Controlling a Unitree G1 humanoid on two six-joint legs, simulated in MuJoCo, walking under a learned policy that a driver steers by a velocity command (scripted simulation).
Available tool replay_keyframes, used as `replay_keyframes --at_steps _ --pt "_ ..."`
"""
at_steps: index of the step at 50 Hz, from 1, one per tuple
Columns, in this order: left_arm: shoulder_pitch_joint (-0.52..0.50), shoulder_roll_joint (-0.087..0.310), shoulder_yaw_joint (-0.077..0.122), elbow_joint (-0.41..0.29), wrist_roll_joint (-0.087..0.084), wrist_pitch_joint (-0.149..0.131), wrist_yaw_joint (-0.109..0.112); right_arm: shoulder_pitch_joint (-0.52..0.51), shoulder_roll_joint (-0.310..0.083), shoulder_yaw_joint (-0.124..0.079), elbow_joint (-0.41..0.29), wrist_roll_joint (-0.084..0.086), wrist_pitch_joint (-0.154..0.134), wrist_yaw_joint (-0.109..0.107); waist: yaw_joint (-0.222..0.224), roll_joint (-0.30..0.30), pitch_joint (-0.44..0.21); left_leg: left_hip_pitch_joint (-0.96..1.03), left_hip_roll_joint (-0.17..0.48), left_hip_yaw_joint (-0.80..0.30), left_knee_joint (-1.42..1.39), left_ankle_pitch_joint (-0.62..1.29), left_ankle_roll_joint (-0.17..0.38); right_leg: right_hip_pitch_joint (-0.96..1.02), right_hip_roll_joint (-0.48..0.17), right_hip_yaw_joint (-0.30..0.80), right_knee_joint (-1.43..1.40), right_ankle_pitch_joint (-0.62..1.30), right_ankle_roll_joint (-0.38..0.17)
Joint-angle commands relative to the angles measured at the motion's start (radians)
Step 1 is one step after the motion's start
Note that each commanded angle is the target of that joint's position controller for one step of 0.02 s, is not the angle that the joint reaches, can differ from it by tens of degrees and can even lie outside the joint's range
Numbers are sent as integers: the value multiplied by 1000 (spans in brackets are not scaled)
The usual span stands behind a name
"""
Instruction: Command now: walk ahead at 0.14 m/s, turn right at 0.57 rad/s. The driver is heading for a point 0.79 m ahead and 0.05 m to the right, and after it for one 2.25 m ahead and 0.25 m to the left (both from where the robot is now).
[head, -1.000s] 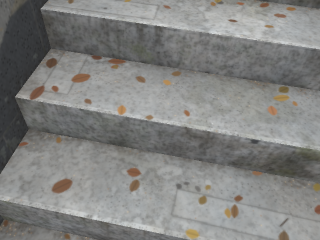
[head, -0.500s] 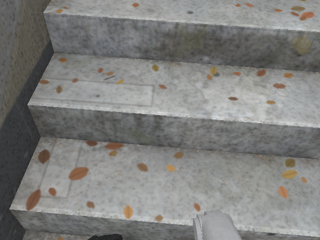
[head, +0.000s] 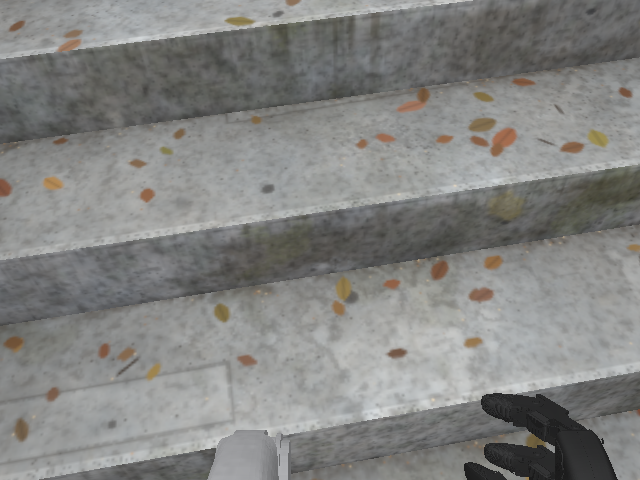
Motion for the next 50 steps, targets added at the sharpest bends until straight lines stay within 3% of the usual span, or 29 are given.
replay_keyframes --at_steps 1,3,4,6,7,8,9,10,11,12,13,15,16,19,22,26,33,36,38,39,41,42,43,44,45,46,47,49,50 --pt "131 103 20 8 0 -3 13 -202 8 28 -157 -17 2 5 39 -97 45 -121 -5 83 -143 -52 7 93 -180 232 -215 582 -12" --pt "120 149 43 -34 -3 38 47 -252 17 40 -209 -2 21 25 51 -136 -29 39 -13 110 -370 -71 1 134 -238 252 -350 847 -60" --pt "130 156 47 -37 4 52 60 -276 39 50 -229 -12 33 31 45 -92 -60 173 -18 103 -474 -56 15 126 -245 245 -384 942 -47" --pt "-21 187 59 -130 7 52 58 -42 9 36 -135 14 35 11 -87 -148 -245 614 -77 115 -750 -74 53 134 -228 92 -245 1550 -3" --pt "-89 215 70 -179 -9 32 53 101 -44 12 -80 33 45 -10 -137 -208 -326 795 -98 95 -846 -6 48 140 -250 141 -187 1666 7" --pt "-143 226 76 -196 -36 13 34 214 -103 -15 -32 41 42 -20 -198 -190 -373 945 -107 74 -1028 63 47 159 -252 139 -59 1656 11" --pt "-177 229 85 -226 -51 -9 8 309 -183 -51 4 24 36 -27 -251 -87 -382 1108 -40 -59 -1233 178 77 71 -189 142 194 1343 43" --pt "-134 85 56 -303 -40 7 -16 274 -272 -77 1 23 34 -30 -157 302 -481 1280 350 -582 -1450 782 285 -234 57 66 740 -85 130" --pt "-73 92 54 -286 20 32 -18 184 -205 -70 -40 29 46 -29 -116 172 -531 1160 369 -790 -1566 602 297 -290 33 164 1063 -126 131" --pt "-102 61 51 -296 29 64 -17 79 -137 -65 -27 24 49 -33 -51 86 -380 1013 315 -687 -1565 121 253 -358 -10 164 1103 -26 118" --pt "-117 47 47 -307 43 94 -1 7 -54 -51 9 28 58 -45 11 -2 -140 830 271 -526 -1512 -102 197 -430 -70 80 1082 72 108" --pt "-98 18 30 -309 48 136 20 32 -17 -46 73 20 40 -46 57 -57 9 651 187 -311 -1472 -182 137 -441 -79 75 1080 137 94" --pt "-71 10 26 -310 47 147 31 40 -33 -52 87 6 23 -35 73 -20 36 592 187 -241 -1469 -176 126 -426 -61 72 1136 167 77" --pt "-96 8 17 -333 44 150 45 78 -85 -69 121 6 -3 -7 75 32 35 613 228 -173 -1526 -147 112 -504 -49 81 1219 196 66" --pt "-196 53 27 -383 48 168 58 94 -124 -76 104 26 -6 -23 44 31 40 678 276 -165 -1534 -118 114 -603 -55 57 1265 261 112" --pt "-289 84 32 -419 40 169 55 135 -171 -89 77 7 -8 -28 -3 94 -32 858 305 -179 -1518 -162 123 -684 -75 79 1178 271 154" --pt "-361 61 34 -418 39 164 37 151 -207 -102 31 3 -6 -35 -53 150 -84 973 386 -235 -1450 -88 130 -660 -138 54 1059 210 155" --pt "-280 30 18 -378 -6 173 -9 125 -213 -101 18 -5 14 -32 -15 156 -78 843 300 -96 -1380 -188 53 -367 -204 -37 608 176 131" --pt "-202 34 16 -321 -22 159 -13 123 -202 -96 4 4 47 -31 -29 103 -69 811 240 -5 -1303 -141 2 -163 -166 -142 310 202 130" --pt "-168 47 19 -295 -16 128 -6 138 -195 -89 -2 -16 67 -23 -27 -38 -45 871 173 84 -1198 -154 -32 -160 -114 -218 162 285 136" --pt "-202 9 12 -236 -16 93 -11 248 -192 -100 43 40 94 -38 -74 63 -30 993 152 88 -1080 177 -24 11 -194 -201 -435 811 127" --pt "-134 3 8 -194 -2 84 -10 297 -167 -102 53 54 102 -55 -70 20 -26 984 116 86 -967 277 -2 125 -227 -150 -631 926 129" --pt "-85 3 0 -154 3 67 -17 325 -85 -88 58 66 112 -57 -89 -86 1 828 63 99 -817 67 30 268 -268 -117 -645 1022 130" --pt "-15 73 -1 -147 17 43 -33 322 -7 -74 36 95 125 -49 -59 -287 -10 529 -42 141 -438 -512 3 414 -375 -22 -364 1691 145" --pt "72 171 16 -149 44 33 -34 352 39 -66 47 136 109 -40 -31 -447 -67 308 -118 65 -62 -606 -44 535 -496 -39 -31 2270 99" --pt "75 213 30 -167 32 46 -34 329 3 -67 47 128 86 -43 -23 -356 -122 210 -131 -15 72 -497 -45 568 -535 -47 -42 2124 45" --pt "11 185 18 -201 35 68 -25 253 -29 -70 45 90 65 -51 -37 -248 -104 131 -134 -35 133 -431 -48 531 -510 -67 -57 1796 -11" --pt "-61 184 8 -244 36 83 24 82 -66 -60 -7 26 68 -36 -60 -198 -26 3 -96 -48 150 -385 -46 475 -542 -62 -126 1351 -123" --pt "-64 140 -5 -256 27 83 44 55 -85 -60 -13 9 82 -26 -61 -179 -20 8 -94 -41 146 -402 -38 444 -534 -93 -160 1179 -128"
